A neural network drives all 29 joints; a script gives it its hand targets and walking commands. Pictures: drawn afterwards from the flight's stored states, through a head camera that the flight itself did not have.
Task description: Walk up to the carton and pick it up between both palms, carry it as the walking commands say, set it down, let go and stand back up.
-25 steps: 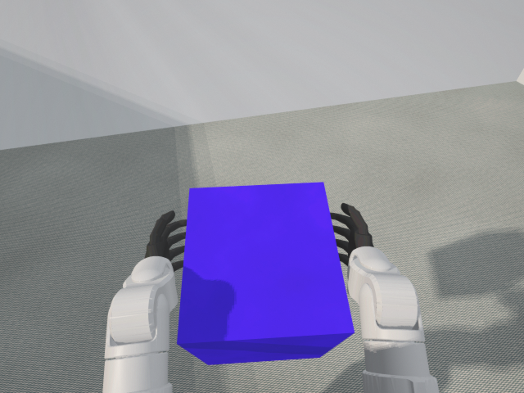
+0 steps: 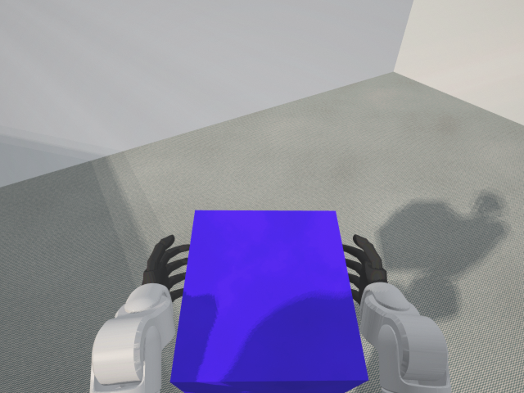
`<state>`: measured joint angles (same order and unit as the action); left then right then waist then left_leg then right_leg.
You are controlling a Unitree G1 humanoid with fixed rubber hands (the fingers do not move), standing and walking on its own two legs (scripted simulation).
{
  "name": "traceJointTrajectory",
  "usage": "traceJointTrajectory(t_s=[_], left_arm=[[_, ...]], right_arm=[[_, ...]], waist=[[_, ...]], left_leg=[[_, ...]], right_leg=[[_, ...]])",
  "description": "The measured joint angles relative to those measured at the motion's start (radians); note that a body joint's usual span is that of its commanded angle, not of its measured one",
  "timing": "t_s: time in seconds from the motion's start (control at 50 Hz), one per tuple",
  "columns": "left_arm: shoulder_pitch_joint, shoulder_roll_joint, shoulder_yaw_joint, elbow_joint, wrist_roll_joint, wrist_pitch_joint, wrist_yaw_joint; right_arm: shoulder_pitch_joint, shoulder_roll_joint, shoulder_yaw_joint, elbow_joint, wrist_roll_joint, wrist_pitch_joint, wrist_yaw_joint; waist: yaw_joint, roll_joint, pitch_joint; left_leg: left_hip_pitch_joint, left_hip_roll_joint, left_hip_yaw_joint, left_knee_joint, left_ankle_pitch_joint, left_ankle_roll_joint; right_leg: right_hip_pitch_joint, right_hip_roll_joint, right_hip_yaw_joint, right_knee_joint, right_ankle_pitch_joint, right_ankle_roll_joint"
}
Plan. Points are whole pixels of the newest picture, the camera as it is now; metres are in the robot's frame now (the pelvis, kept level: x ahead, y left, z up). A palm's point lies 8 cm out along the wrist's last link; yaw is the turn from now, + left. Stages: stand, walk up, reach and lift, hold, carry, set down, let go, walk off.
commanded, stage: carry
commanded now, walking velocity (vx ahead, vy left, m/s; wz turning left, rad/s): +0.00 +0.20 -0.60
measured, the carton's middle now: (264, 314) +0.24 +0.00 +0.02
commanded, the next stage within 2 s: none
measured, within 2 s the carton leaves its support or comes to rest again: neither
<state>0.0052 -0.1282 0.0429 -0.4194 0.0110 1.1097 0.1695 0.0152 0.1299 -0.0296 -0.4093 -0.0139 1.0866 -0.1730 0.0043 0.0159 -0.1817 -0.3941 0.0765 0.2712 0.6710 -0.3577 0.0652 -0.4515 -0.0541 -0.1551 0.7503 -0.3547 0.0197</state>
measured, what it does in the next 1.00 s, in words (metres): steps to the left, turning right: right foot, then left foot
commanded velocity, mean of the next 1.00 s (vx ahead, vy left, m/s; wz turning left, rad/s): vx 0.00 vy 0.20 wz -0.60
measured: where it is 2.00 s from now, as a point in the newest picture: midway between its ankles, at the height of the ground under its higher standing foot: outside the picture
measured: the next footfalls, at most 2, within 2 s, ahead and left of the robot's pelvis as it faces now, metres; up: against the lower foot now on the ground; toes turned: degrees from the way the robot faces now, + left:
right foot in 0.02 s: +0.04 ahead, -0.10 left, +0.00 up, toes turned -10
left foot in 0.32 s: +0.06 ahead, +0.21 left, +0.00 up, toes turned -5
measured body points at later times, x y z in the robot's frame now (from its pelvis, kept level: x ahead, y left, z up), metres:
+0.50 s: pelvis -0.02 +0.12 +0.01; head -0.04 +0.14 +0.46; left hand +0.26 +0.20 +0.08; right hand +0.18 -0.09 +0.09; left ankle +0.02 +0.21 -0.72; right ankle -0.05 +0.01 -0.66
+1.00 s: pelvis +0.00 +0.24 +0.01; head +0.00 +0.25 +0.46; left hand +0.29 +0.23 +0.08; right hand +0.14 -0.02 +0.08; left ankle +0.07 +0.32 -0.72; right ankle -0.07 +0.11 -0.68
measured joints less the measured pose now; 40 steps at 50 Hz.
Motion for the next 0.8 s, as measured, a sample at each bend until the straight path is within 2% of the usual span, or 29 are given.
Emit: traceJointTrajectory(t_s=[0.02, 0.06, 0.1, 0.14, 0.2, 0.26, 0.32, 0.34, 0.36, 0.4, 0.46, 0.54, 0.6, 0.62, 0.66, 0.72, 0.8], left_arm=[[-0.008, 0.000, -0.001, 0.009, 0.001, -0.002, -0.001], [-0.019, 0.000, -0.014, 0.056, 0.004, -0.019, -0.003], [-0.010, 0.000, -0.018, 0.079, 0.004, -0.025, -0.003], [0.011, -0.002, -0.019, 0.074, 0.007, -0.030, -0.004], [0.036, -0.004, -0.022, 0.036, 0.011, -0.043, -0.005], [0.045, -0.005, -0.027, -0.007, 0.014, -0.054, -0.005], [0.044, -0.004, -0.031, -0.040, 0.016, -0.049, -0.004], [0.042, -0.003, -0.023, -0.046, 0.015, -0.046, -0.004], [0.046, -0.003, -0.015, -0.048, 0.015, -0.040, -0.006], [0.056, -0.005, -0.006, -0.044, 0.016, -0.023, -0.006], [0.054, -0.005, -0.010, -0.028, 0.016, -0.010, -0.005], [0.038, -0.003, -0.015, -0.032, 0.012, -0.018, -0.005], [0.019, -0.001, -0.013, -0.029, 0.014, -0.021, -0.009], [0.010, -0.002, -0.017, -0.012, 0.016, -0.028, -0.012], [0.003, -0.001, -0.027, 0.034, 0.018, -0.045, -0.014], [0.029, -0.003, -0.026, 0.049, 0.018, -0.050, -0.015], [0.058, -0.006, -0.027, -0.001, 0.018, -0.065, -0.015]], right_arm=[[-0.004, -0.001, -0.004, 0.002, 0.000, -0.001, -0.001], [-0.005, -0.001, -0.027, 0.017, 0.002, -0.002, -0.001], [0.001, -0.001, -0.033, 0.030, 0.003, 0.005, -0.002], [0.007, 0.000, -0.028, 0.036, 0.006, 0.004, -0.002], [0.013, 0.000, -0.018, 0.020, 0.014, -0.010, -0.001], [0.016, 0.000, -0.012, -0.010, 0.019, -0.026, 0.001], [0.019, 0.001, -0.007, -0.037, 0.018, -0.032, 0.006], [0.020, 0.002, 0.002, -0.033, 0.014, -0.038, 0.008], [0.023, 0.002, 0.013, -0.021, 0.007, -0.043, 0.010], [0.031, 0.002, 0.023, 0.001, 0.001, -0.040, 0.012], [0.043, 0.003, 0.016, 0.006, -0.001, -0.031, 0.013], [0.039, 0.003, 0.012, -0.015, -0.004, -0.035, 0.013], [0.028, 0.002, 0.010, -0.021, -0.006, -0.037, 0.011], [0.022, 0.001, 0.001, -0.016, -0.007, -0.038, 0.011], [0.019, 0.001, -0.018, 0.000, -0.005, -0.033, 0.009], [0.028, 0.001, -0.015, 0.016, -0.005, -0.022, 0.008], [0.037, 0.002, -0.001, -0.008, 0.005, -0.041, 0.008]], waist=[[-0.001, 0.004, -0.002], [-0.003, 0.026, 0.003], [-0.011, 0.024, 0.013], [-0.016, 0.012, 0.025], [-0.017, -0.015, 0.044], [-0.008, -0.040, 0.051], [0.003, -0.051, 0.041], [0.002, -0.066, 0.039], [0.005, -0.071, 0.032], [0.016, -0.054, 0.023], [0.023, -0.033, 0.023], [0.006, -0.016, 0.023], [-0.006, -0.013, 0.017], [-0.006, 0.003, 0.017], [-0.009, 0.028, 0.027], [-0.018, 0.019, 0.047], [-0.015, -0.016, 0.076]], left_leg=[[-0.014, 0.007, 0.013, 0.037, -0.021, -0.001], [-0.070, 0.008, -0.037, 0.146, -0.107, -0.055], [-0.138, -0.011, -0.121, 0.289, -0.143, -0.093], [-0.179, -0.009, -0.171, 0.352, -0.105, -0.112], [-0.181, -0.003, -0.215, 0.295, -0.060, -0.123], [-0.127, -0.013, -0.231, 0.150, -0.039, -0.123], [-0.017, -0.024, -0.206, -0.068, 0.008, -0.117], [-0.012, -0.035, -0.191, -0.088, 0.073, -0.106], [-0.021, -0.035, -0.176, -0.067, 0.084, -0.090], [-0.016, -0.011, -0.144, -0.043, 0.060, -0.062], [0.015, 0.012, -0.098, -0.063, 0.050, -0.043], [0.014, 0.022, -0.036, -0.051, 0.040, -0.026], [-0.014, 0.025, 0.014, 0.016, 0.002, -0.019], [-0.034, 0.039, 0.021, 0.059, -0.020, -0.023], [-0.100, 0.032, -0.054, 0.193, -0.123, -0.074], [-0.188, 0.009, -0.161, 0.370, -0.120, -0.110], [-0.199, 0.005, -0.217, 0.311, -0.062, -0.120]], right_leg=[[0.032, 0.004, -0.003, -0.072, 0.017, -0.020], [0.014, 0.018, 0.005, -0.060, 0.014, -0.053], [0.011, 0.016, 0.022, -0.072, 0.031, -0.056], [0.016, 0.012, 0.047, -0.105, 0.061, -0.044], [0.010, -0.005, 0.093, -0.141, 0.100, -0.021], [-0.009, -0.023, 0.141, -0.154, 0.124, 0.009], [-0.040, -0.030, 0.187, -0.133, 0.128, 0.043], [-0.058, -0.038, 0.203, -0.099, 0.098, 0.038], [-0.085, -0.039, 0.198, -0.031, -0.001, 0.033], [-0.139, -0.021, 0.153, 0.170, -0.142, 0.022], [-0.154, -0.010, 0.082, 0.323, -0.158, 0.022], [-0.079, -0.002, 0.011, 0.200, -0.118, 0.015], [0.032, 0.003, -0.023, -0.044, 0.013, -0.004], [0.046, 0.014, -0.026, -0.085, 0.012, -0.040], [0.025, 0.028, -0.019, -0.065, 0.005, -0.070], [0.027, 0.024, 0.008, -0.100, 0.040, -0.062], [0.017, -0.001, 0.065, -0.148, 0.095, -0.030]])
